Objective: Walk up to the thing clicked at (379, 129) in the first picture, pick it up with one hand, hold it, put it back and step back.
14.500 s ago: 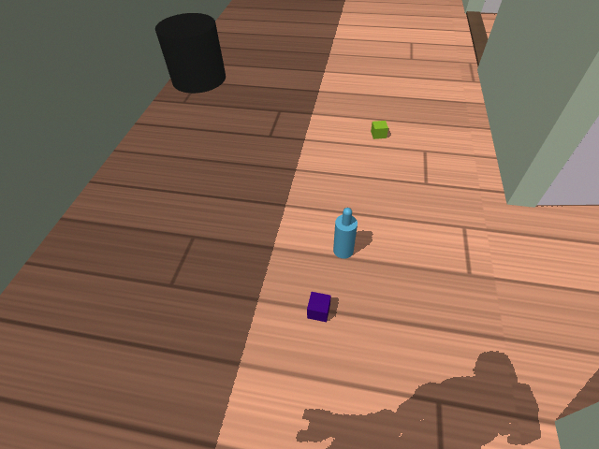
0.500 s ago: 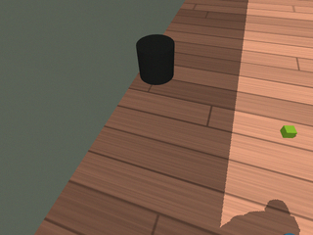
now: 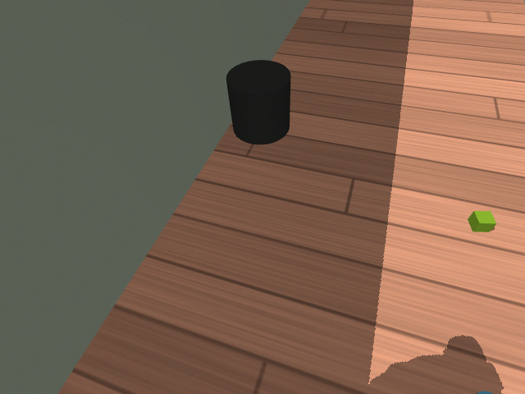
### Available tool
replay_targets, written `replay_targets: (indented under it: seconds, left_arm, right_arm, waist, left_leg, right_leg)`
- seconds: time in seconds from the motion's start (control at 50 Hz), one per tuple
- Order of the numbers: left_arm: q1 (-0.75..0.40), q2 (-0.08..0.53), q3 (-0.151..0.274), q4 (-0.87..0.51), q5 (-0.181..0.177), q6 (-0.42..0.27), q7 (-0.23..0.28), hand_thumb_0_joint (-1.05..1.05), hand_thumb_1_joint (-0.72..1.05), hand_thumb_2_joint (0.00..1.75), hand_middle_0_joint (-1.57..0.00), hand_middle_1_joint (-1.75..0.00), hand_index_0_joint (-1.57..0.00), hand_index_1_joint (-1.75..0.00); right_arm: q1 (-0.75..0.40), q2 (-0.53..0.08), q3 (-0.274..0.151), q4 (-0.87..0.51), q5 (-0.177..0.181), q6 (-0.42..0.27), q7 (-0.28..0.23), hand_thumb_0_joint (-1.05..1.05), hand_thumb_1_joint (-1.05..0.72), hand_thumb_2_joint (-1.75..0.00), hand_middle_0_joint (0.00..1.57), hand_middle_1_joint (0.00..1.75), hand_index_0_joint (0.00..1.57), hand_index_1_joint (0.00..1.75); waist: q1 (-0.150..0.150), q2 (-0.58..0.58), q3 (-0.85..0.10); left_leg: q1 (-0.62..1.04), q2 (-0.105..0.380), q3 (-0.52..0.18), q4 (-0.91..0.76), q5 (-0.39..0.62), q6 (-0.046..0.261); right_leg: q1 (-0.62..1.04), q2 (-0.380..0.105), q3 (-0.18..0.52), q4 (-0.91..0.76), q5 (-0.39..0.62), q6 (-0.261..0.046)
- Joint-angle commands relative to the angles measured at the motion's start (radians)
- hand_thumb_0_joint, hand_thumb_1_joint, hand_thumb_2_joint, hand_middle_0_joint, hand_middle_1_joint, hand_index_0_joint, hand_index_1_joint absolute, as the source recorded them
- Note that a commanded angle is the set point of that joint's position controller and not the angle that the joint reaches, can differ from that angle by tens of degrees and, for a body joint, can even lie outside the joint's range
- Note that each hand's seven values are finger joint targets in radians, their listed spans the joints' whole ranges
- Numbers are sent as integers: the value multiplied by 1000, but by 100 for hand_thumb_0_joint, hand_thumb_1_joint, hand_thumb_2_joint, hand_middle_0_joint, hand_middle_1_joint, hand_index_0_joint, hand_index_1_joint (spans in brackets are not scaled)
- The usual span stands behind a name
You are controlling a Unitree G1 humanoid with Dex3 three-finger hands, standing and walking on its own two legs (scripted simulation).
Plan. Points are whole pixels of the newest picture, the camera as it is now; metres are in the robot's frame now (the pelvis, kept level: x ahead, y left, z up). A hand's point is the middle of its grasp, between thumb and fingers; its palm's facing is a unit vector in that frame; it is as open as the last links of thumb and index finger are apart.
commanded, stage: stand
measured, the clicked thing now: (481, 221) +0.93 -0.91 -0.75
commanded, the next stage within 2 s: walk up in 0.70 s
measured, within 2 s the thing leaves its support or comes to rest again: neither
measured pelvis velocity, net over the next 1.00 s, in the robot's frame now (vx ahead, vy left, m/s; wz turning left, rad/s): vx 0.07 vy -0.05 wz -0.14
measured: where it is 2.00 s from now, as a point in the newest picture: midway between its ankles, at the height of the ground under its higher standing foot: (325, 306)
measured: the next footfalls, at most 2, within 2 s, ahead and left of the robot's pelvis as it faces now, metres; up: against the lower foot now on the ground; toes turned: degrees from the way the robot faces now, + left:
right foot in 0.98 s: +0.17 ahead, -0.20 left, +0.00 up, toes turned -13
left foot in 1.40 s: +0.44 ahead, +0.02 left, +0.00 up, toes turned -7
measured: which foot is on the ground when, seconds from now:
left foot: down 0.00-1.00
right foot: down 0.00-0.76, up 0.78-0.96, down 0.98-1.00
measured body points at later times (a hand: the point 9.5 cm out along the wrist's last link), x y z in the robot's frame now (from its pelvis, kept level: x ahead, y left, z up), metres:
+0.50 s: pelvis +0.00 +0.00 +0.00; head +0.01 +0.00 +0.45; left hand +0.08 +0.31 -0.13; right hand +0.07 -0.30 -0.14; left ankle -0.03 +0.15 -0.75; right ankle +0.03 -0.11 -0.75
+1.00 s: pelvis +0.07 -0.05 -0.03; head +0.07 -0.07 +0.42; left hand +0.19 +0.29 -0.12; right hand +0.07 -0.41 -0.15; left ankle -0.03 +0.15 -0.74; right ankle +0.13 -0.19 -0.75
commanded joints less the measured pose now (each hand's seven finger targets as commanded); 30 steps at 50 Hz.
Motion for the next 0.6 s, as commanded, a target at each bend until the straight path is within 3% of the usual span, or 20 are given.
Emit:
replay_targets:
  seconds: [0.0,0.06,0.24,0.44,0.58]
  left_arm:
    - [-45,219,43,-61,-3,-22,16,0,90,90,-20,-30,-20,-30]
    - [-41,220,43,-58,-2,-21,17,0,90,90,-20,-30,-20,-30]
    - [-33,221,45,-59,-4,-21,16,0,90,90,-20,-30,-20,-30]
    - [-31,215,44,-60,-3,-22,17,0,90,90,-20,-30,-20,-30]
    - [-34,218,45,-58,-3,-17,17,0,90,90,-20,-30,-20,-30]
  right_arm:
    - [-31,-210,-44,-59,-2,-22,-12,0,-90,-90,20,30,20,30]
    - [-24,-206,-44,-56,-3,-19,-11,0,-90,-90,20,30,20,30]
    - [-25,-205,-43,-59,-3,-20,-10,0,-90,-90,20,30,20,30]
    - [-26,-210,-44,-64,-2,-21,-13,0,-90,-90,20,30,20,30]
    - [-32,-204,-41,-62,-3,-19,-14,0,-90,-90,20,30,20,30]
  waist:
    - [-4,-3,-80]
    - [-2,-19,-68]
    - [1,3,-61]
    - [-2,-8,-85]
    - [3,-3,-55]
  left_leg:
    - [-51,92,-60,-47,130,55]
    - [-59,90,-58,-49,101,56]
    - [-65,88,-58,-54,90,56]
    - [-40,94,-58,-46,158,56]
    - [-60,92,-62,-59,103,56]
  right_leg:
    - [80,-129,117,-44,159,-15]
    - [79,-128,117,-53,110,-13]
    - [77,-127,119,-54,102,-16]
    - [86,-128,113,-36,191,-13]
    - [73,-126,111,-45,110,-14]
